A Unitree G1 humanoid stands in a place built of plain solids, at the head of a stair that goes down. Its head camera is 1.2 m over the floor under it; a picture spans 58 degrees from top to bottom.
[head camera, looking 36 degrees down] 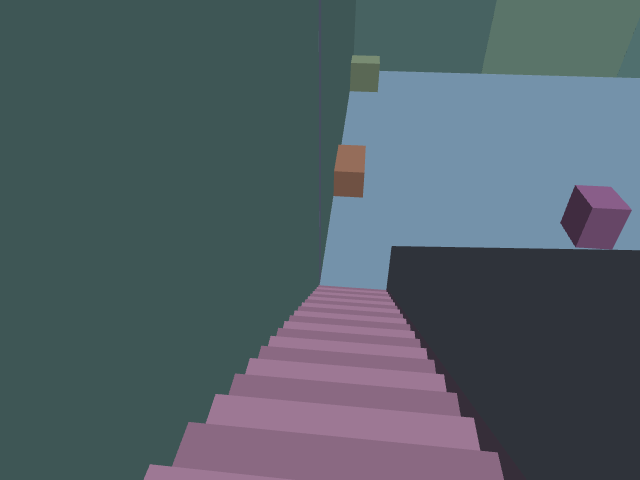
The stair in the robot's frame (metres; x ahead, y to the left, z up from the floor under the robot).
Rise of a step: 0.20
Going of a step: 0.26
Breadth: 1.19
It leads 6 degrees to the right of straight ahead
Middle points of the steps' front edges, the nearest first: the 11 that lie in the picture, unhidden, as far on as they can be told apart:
0.90 -0.07 -0.39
1.17 -0.10 -0.59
1.43 -0.13 -0.78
1.69 -0.15 -0.98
1.96 -0.18 -1.18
2.22 -0.21 -1.37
2.48 -0.24 -1.57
2.74 -0.26 -1.76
3.01 -0.29 -1.96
3.27 -0.32 -2.16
3.53 -0.35 -2.35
